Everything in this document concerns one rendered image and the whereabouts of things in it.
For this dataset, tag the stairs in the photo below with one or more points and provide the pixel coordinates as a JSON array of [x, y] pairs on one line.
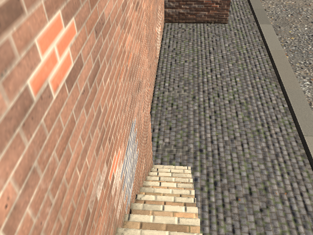
[[165, 205]]

